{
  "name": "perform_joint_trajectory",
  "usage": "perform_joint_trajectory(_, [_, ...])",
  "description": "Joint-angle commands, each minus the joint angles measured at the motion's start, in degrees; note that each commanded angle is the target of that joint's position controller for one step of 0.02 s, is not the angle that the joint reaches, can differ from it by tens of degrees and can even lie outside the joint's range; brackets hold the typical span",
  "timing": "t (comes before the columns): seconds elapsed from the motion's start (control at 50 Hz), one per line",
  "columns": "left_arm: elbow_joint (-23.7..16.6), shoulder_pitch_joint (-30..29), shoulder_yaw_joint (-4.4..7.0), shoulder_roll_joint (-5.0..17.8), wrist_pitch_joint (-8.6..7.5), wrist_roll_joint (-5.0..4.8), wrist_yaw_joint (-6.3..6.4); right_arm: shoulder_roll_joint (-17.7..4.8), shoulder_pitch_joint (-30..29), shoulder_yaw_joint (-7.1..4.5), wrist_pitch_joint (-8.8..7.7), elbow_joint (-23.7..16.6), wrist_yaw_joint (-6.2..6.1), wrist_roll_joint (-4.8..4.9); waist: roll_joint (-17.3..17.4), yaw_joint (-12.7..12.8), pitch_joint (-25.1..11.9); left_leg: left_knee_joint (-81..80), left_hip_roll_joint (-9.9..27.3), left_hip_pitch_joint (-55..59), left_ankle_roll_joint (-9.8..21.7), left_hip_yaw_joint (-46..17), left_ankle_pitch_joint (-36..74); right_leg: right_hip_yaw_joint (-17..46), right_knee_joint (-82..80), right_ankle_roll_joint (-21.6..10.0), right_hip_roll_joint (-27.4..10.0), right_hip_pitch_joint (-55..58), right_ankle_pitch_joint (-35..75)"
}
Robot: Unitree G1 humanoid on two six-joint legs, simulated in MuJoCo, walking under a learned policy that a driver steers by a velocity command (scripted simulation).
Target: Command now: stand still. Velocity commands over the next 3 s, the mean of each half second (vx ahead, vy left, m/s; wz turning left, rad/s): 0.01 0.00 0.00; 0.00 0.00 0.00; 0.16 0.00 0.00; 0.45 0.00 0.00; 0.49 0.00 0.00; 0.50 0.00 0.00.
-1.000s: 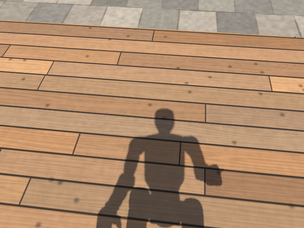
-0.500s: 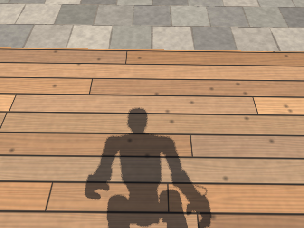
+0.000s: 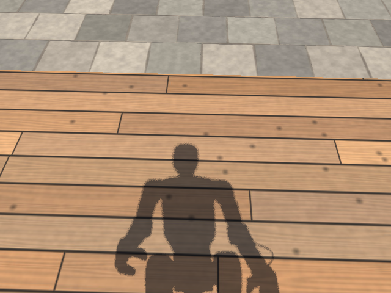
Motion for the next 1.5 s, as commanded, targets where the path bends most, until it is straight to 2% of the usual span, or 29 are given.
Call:
perform_joint_trajectory(0.02, [-1.8, -1.1, 1.06, 5.7, -0.03, 0.04, 0.20, -5.1, 4.0, -0.66, -0.24, -0.4, -0.26, -0.04, 0.6, 0.2, -2.7, -5.8, 2.2, -9.0, 1.4, -1.6, 9.8, 4.1, -2.1, -3.6, -3.9, 11.7, 15.1])
perform_joint_trajectory(0.22, [0.4, -1.3, 0.97, 5.8, 0.65, 0.08, 0.60, -4.0, 5.9, -0.21, -0.69, 0.4, -0.48, -0.15, 0.4, 0.6, -0.4, -7.5, 2.2, -10.4, 1.6, -1.6, 5.9, 4.0, -3.3, -2.5, -3.4, 11.6, 9.6])
perform_joint_trajectory(0.44, [2.4, -0.3, 0.66, 5.5, 0.71, 0.08, 0.90, -2.7, 8.1, 0.00, -1.00, 0.7, -0.56, -0.15, 0.7, 0.8, 0.7, -8.6, 1.9, -10.8, 1.7, -1.4, 3.9, 4.2, -4.3, -2.0, -3.2, 10.9, 6.4])
perform_joint_trajectory(1.16, [4.4, 2.9, 0.05, 4.8, 0.75, -0.18, 1.28, -1.2, 13.3, 0.17, -1.37, 0.0, -0.51, 0.03, 0.8, 1.0, 0.9, -8.8, 1.6, -10.1, 1.9, -1.2, 7.9, 4.1, -3.5, -1.9, -3.0, 11.1, 9.5])
perform_joint_trajectory(1.18, [5.0, 3.9, -0.08, 4.2, 0.80, -0.17, 1.27, -0.9, 14.5, 0.17, -1.30, 0.6, -0.56, 0.09, 1.2, 0.9, -0.2, -9.6, 1.4, -9.7, 2.3, -1.2, 2.1, 3.1, -3.2, -1.9, -2.2, 11.5, 3.2])
perform_joint_trajectory(1.22, [5.0, 3.9, 0.33, 4.9, 0.67, -0.66, 1.21, -3.5, 14.1, -0.71, -1.10, -0.1, -0.86, 0.68, 4.2, 0.7, 3.0, -12.0, 3.2, -11.2, 5.5, -4.7, -14.2, -0.3, 0.9, -1.6, 1.1, 6.2, -15.3])
perform_joint_trajectory(1.24, [4.1, 2.0, 0.41, 5.0, 0.09, -0.72, 1.00, -4.9, 14.7, -1.15, -1.29, -0.7, -1.02, 1.02, 5.9, -0.4, 5.5, -14.7, 6.4, -10.5, 7.9, -9.3, -21.1, -1.4, 4.4, -1.4, 1.9, 0.6, -18.9])
perform_joint_trajectory(1.26, [2.7, -0.8, 0.31, 4.4, -0.93, -1.06, 0.54, -6.9, 15.4, -1.82, -1.78, -1.1, -1.11, 1.45, 8.7, -1.4, 8.3, -18.7, 11.8, -8.2, 10.7, -16.1, -24.6, -3.1, 9.1, -1.4, 2.0, -5.5, -15.9])
perform_joint_trajectory(1.28, [1.5, -2.8, 0.12, 3.8, -2.05, -1.24, -0.04, -8.7, 14.5, -2.56, -2.45, -1.4, -1.13, 1.68, 10.4, -1.6, 11.2, -20.6, 17.0, -6.6, 13.2, -21.7, -23.2, -2.0, 13.5, -1.9, -0.4, -10.5, -12.2])
perform_joint_trajectory(1.3, [0.9, -3.6, 0.13, 3.9, -3.02, -1.35, -0.56, -8.2, 14.4, -2.65, -3.16, -1.7, -1.05, 1.44, 9.8, -1.6, 12.3, -20.5, 19.3, -3.7, 14.3, -23.5, -18.2, -0.7, 16.3, -2.5, -2.4, -15.1, -12.9])
perform_joint_trajectory(1.32, [0.3, -4.0, 0.19, 4.0, -3.84, -1.56, -1.01, -7.4, 14.8, -2.59, -3.76, -1.7, -0.82, 1.26, 9.3, -1.6, 12.6, -19.3, 19.8, 0.1, 14.4, -23.0, -11.7, 0.1, 17.6, -2.9, -3.7, -18.9, -15.4])
perform_joint_trajectory(1.36, [-0.4, -3.5, 0.23, 4.0, -5.13, -2.18, -1.81, -6.8, 14.2, -2.57, -4.02, -2.1, -0.14, 1.77, 7.6, -0.6, 11.4, -16.3, 17.6, 2.9, 12.3, -18.0, -2.5, -0.9, 11.0, -3.4, -4.1, -16.7, -16.2])
perform_joint_trajectory(1.38, [0.6, -0.5, 0.48, 3.8, -5.44, -2.27, -2.10, -7.1, 12.4, -2.57, -3.79, -2.7, 0.16, 2.00, 6.9, 1.3, 9.7, -14.3, 15.0, -0.6, 10.7, -13.9, 0.0, -3.4, 5.0, -3.4, -2.4, -8.1, -12.2])
perform_joint_trajectory(1.4, [3.2, 5.8, 1.19, 4.2, -5.44, -2.17, -2.22, -7.6, 10.8, -2.55, -3.64, -3.3, 0.44, 1.89, 6.7, 4.1, 6.8, -10.5, 12.0, -6.8, 9.3, -10.1, 7.5, -6.5, 1.4, -3.0, 1.3, 5.2, -5.7])
perform_joint_trajectory(1.42, [5.9, 13.8, 2.47, 6.1, -5.21, -1.98, -2.22, -8.1, 9.8, -2.50, -3.80, -3.9, 0.60, 1.59, 5.8, 7.5, 2.6, -2.9, 9.0, -11.5, 7.8, -6.7, 19.1, -5.8, 1.3, -3.4, 2.7, 16.8, -2.3])
perform_joint_trajectory(1.44, [7.4, 23.3, 4.08, 11.1, -5.23, -1.67, -1.84, -5.8, 6.9, -1.78, -4.21, -5.8, 0.70, 1.58, -4.5, 11.5, -1.1, 17.4, 2.5, -20.7, 3.4, 0.7, 22.5, 12.0, -6.8, -8.1, -7.9, 26.5, -8.8])
perform_joint_trajectory(1.46, [7.8, 29.5, 4.14, 14.6, -5.58, -1.15, -2.12, -0.5, 7.7, -0.48, -5.50, -7.9, 0.58, 1.59, -18.2, 11.1, -7.6, 37.4, -4.7, -32.3, 1.0, -0.7, -5.8, 41.0, -19.3, -16.3, -21.9, 35.1, -12.8])
perform_joint_trajectory(1.48, [7.1, 24.1, 2.19, 9.9, -6.43, -0.41, -2.07, -2.9, 5.3, -1.24, -6.49, -8.7, 0.87, 3.10, -11.1, 8.2, -4.6, 46.9, -1.6, -37.4, 2.9, -8.5, -7.2, 43.1, -20.0, -16.0, -23.4, 31.4, -15.4])
perform_joint_trajectory(1.5, [5.1, 18.5, 1.20, 7.3, -6.84, -0.50, -2.09, -4.3, 3.5, -1.52, -6.97, -9.4, 1.34, 3.82, -7.6, 6.1, -0.2, 48.7, 1.5, -39.8, 4.8, -8.2, -2.2, 34.9, -19.4, -13.8, -21.9, 26.8, -13.4])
